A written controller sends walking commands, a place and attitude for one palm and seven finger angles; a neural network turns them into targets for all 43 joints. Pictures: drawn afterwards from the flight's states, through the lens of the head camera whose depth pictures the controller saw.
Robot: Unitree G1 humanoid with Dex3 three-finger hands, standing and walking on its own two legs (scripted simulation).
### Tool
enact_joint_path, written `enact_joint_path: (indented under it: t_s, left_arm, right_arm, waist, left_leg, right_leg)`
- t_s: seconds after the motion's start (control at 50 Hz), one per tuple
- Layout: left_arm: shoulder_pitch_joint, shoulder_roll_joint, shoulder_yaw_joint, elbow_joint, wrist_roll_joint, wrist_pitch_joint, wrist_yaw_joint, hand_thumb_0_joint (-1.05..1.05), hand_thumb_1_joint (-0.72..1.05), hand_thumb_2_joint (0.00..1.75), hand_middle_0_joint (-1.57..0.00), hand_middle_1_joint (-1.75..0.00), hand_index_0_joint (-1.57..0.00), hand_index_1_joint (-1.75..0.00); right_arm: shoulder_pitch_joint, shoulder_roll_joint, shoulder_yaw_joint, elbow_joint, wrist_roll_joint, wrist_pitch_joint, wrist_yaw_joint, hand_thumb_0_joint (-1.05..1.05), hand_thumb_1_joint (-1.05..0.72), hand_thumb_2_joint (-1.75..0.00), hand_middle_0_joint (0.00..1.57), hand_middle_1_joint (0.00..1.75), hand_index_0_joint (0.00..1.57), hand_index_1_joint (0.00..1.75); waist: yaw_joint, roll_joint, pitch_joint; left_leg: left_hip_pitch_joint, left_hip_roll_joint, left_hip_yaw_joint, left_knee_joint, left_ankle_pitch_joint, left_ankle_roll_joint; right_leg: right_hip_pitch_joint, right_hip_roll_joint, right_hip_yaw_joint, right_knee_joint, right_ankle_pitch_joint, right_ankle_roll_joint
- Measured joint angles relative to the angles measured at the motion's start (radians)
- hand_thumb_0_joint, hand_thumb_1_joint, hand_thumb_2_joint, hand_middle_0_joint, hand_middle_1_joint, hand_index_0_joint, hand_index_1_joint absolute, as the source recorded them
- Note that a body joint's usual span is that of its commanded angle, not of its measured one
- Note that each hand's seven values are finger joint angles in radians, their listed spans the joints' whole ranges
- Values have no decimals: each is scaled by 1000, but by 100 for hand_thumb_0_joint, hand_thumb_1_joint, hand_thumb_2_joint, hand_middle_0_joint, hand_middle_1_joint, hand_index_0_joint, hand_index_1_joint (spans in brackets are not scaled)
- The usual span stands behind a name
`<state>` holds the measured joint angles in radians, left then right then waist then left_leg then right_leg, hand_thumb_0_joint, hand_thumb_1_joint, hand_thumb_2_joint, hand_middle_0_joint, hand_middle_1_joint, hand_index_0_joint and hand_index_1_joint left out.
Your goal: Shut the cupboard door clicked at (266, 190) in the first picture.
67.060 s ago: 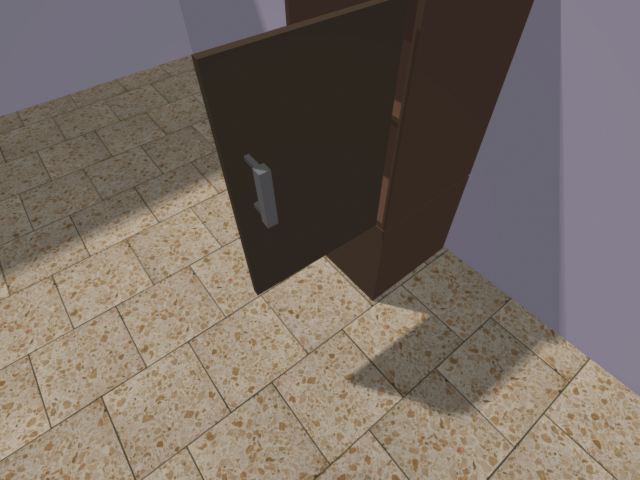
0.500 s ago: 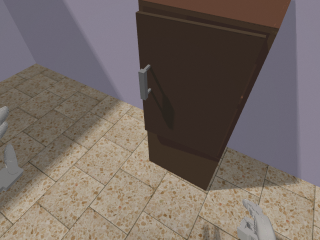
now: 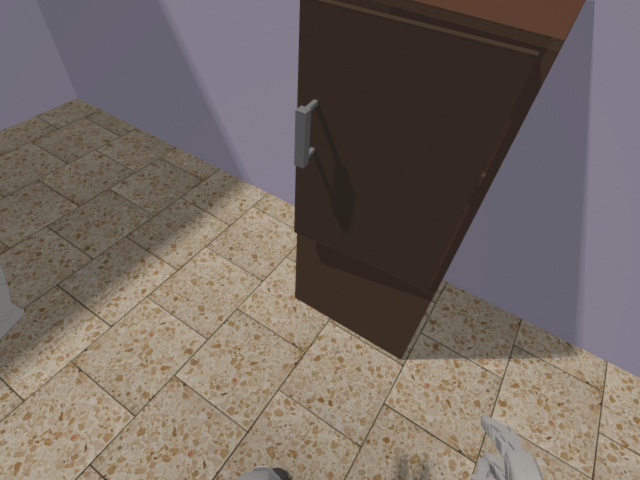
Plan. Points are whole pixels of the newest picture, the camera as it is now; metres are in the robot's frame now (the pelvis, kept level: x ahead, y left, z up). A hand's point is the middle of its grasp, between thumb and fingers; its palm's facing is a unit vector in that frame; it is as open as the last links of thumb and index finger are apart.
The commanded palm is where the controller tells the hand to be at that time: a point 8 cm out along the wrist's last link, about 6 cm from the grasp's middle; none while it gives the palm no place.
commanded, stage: step back with the hand held close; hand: left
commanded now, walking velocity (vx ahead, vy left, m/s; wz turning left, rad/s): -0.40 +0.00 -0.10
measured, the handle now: (307, 133) +0.76 +0.04 +0.02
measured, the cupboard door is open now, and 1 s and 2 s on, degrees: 5 5 5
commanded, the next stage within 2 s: stop stepping back and stand still in 0.24 s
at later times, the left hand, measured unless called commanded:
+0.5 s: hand out of the picture +0.10 +0.29 +0.19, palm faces +0.38 -0.83 -0.40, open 7.4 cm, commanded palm +0.07 +0.32 +0.19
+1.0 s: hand out of the picture +0.07 +0.34 +0.18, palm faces +0.41 -0.83 -0.37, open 7.4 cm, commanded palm +0.01 +0.37 +0.19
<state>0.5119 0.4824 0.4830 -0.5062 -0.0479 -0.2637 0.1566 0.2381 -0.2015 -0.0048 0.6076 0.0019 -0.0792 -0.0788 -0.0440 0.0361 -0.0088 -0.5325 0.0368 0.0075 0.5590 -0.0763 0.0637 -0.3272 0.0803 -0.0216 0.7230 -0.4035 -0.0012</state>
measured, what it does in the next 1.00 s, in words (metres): walks backwards: right foot, then left foot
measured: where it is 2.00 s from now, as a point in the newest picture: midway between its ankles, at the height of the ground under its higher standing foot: outside the picture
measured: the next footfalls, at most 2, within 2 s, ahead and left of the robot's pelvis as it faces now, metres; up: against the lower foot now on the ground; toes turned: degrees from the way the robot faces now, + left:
right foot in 0.06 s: -0.03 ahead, -0.13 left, +0.00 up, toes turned +0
left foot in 0.54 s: +0.03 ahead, +0.12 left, +0.00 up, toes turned -6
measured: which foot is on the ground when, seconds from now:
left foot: down 0.00-0.40, up 0.42-0.52, down 0.54-0.78, up 0.80-1.00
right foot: up 0.00-0.04, down 0.06-0.56, up 0.58-0.76, down 0.78-1.00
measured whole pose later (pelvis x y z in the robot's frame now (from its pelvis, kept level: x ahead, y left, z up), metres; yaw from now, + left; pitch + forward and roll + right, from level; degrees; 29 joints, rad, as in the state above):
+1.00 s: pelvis -0.16 +0.08 +0.01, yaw -6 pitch -1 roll -1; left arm 0.50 0.41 0.41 -0.43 -0.04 -0.16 0.19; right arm 0.34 -0.24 0.00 0.70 0.00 -0.05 -0.09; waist -0.02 -0.02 -0.08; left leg -0.38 0.07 0.06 0.67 -0.35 0.01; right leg -0.17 0.03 -0.08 0.54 -0.35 -0.06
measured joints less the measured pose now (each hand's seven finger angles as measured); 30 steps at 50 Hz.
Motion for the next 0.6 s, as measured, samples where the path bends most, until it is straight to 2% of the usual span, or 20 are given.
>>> enact_joint_path:
  t_s: [0.06,0.1,0.16,0.2,0.22,0.26,0.3,0.36,0.38,0.4,0.42,0.46,0.48,0.5,0.52,0.54,0.56,0.6]
  left_arm:
    - [47,7,26,-24,-18,-15,-1,1,89,90,-21,-30,-21,-31]
    - [44,-23,-3,-21,-22,-19,-3,1,89,90,-21,-30,-21,-30]
    - [37,-46,-65,-24,-13,-4,-1,1,89,90,-21,-30,-21,-31]
    - [31,-50,-88,-23,-9,10,-3,1,89,90,-21,-30,-21,-31]
    - [16,-49,-95,-16,-8,12,-5,1,89,90,-21,-30,-21,-31]
    - [-14,-41,-91,8,-8,5,-12,1,89,90,-21,-30,-21,-31]
    - [-38,-32,-66,37,-7,1,-20,1,89,90,-22,-30,-21,-31]
    - [-41,-9,-29,44,-24,12,-28,1,89,90,-21,-30,-21,-31]
    - [-28,-1,-19,30,-30,14,-27,1,89,90,-21,-30,-21,-31]
    - [-13,-1,-16,10,-33,14,-25,1,89,90,-21,-30,-21,-31]
    - [7,-1,-19,-16,-32,14,-23,1,89,90,-21,-30,-21,-31]
    - [58,-8,-33,-69,-21,19,-17,1,89,90,-21,-30,-21,-31]
    - [78,-18,-43,-88,-15,24,-12,1,89,90,-21,-30,-21,-31]
    - [86,-31,-53,-96,-8,29,-5,1,89,90,-21,-30,-21,-31]
    - [77,-48,-62,-92,-4,35,3,1,89,90,-21,-30,-21,-31]
    - [41,-61,-71,-73,0,41,10,1,89,90,-21,-30,-21,-31]
    - [-18,-66,-76,-38,3,49,18,1,89,90,-21,-30,-21,-31]
    - [-108,-72,-67,43,4,70,27,1,89,90,-21,-30,-21,-31]
  right_arm:
    - [-13,8,9,0,-3,-14,15,1,-90,-90,21,30,21,30]
    - [-44,2,8,23,-3,-15,17,1,-90,-90,21,30,21,30]
    - [-52,1,13,48,1,-6,12,1,-90,-90,21,30,21,30]
    - [-46,-3,15,47,-1,3,2,1,-90,-90,21,30,21,30]
    - [-47,-5,14,45,2,5,-3,1,-90,-90,21,30,21,30]
    - [-55,-4,11,41,4,8,-8,1,-90,-90,21,30,21,30]
    - [-67,3,9,29,-4,9,-8,1,-90,-90,21,30,21,30]
    - [-70,17,2,-1,-9,9,6,1,-90,-90,21,30,21,30]
    - [-68,19,2,-12,-8,7,12,1,-90,-90,21,30,21,30]
    - [-69,16,2,-18,-7,3,17,1,-90,-90,21,30,21,30]
    - [-65,13,2,-18,-6,1,22,1,-90,-90,21,30,21,30]
    - [-41,8,4,-1,-10,8,29,1,-90,-90,21,30,21,30]
    - [-22,4,8,10,-14,15,28,1,-90,-90,21,30,21,30]
    - [-3,-2,14,18,-15,20,22,1,-90,-90,21,30,21,30]
    - [16,-15,18,19,-14,19,15,1,-90,-90,21,30,21,30]
    - [27,-26,15,23,-10,11,4,1,-90,-90,21,30,21,30]
    - [26,-22,11,36,-3,4,-8,1,-90,-90,21,30,21,30]
    - [16,1,16,63,5,-5,-15,1,-90,-90,21,30,21,30]
  waist:
    - [25,-23,-27]
    - [45,-4,-3]
    - [67,-18,4]
    - [63,-16,-10]
    - [57,-11,-9]
    - [46,-9,-6]
    - [29,-6,-4]
    - [14,-11,-7]
    - [15,-20,-9]
    - [17,-20,-2]
    - [22,-26,5]
    - [57,-59,-7]
    - [74,-74,-24]
    - [88,-80,-42]
    - [94,-68,-59]
    - [85,-48,-64]
    - [74,-51,-44]
    - [57,-71,-11]
  left_leg:
    - [-42,0,37,-24,28,-14]
    - [-42,13,39,-26,-1,-35]
    - [-4,1,44,-2,-65,-64]
    - [27,1,42,-22,15,-57]
    - [32,2,40,-28,50,-37]
    - [34,2,38,-29,58,4]
    - [25,5,35,-49,58,7]
    - [0,10,46,-93,36,-15]
    - [-15,8,57,-94,11,-27]
    - [-31,9,60,-74,-42,-46]
    - [-50,1,57,-19,-116,-68]
    - [-61,-27,36,187,-221,-92]
    - [-37,-34,29,250,-257,-91]
    - [11,-33,23,244,-273,-87]
    - [71,-24,3,177,-289,-80]
    - [95,-18,-20,113,-245,-65]
    - [89,-31,-26,113,-182,-42]
    - [100,-48,-20,94,-123,-22]
  right_leg:
    - [89,-13,9,-150,2,-22]
    - [84,-2,17,-164,41,-13]
    - [92,-17,37,-159,62,3]
    - [94,-18,38,-150,61,12]
    - [97,-16,34,-146,61,16]
    - [95,-14,30,-136,55,18]
    - [71,-2,30,-103,-5,2]
    - [67,6,6,-103,-65,-35]
    - [71,-1,4,-139,-62,-43]
    - [64,-6,1,-156,-4,-38]
    - [57,-17,-1,-158,51,-33]
    - [41,-54,10,-138,93,-34]
    - [36,-71,15,-131,90,-27]
    - [31,-89,10,-126,89,-15]
    - [20,-92,-2,-113,75,-3]
    - [6,-91,-18,-94,55,10]
    - [4,-91,-12,-77,42,17]
    - [-4,-70,30,-22,-11,18]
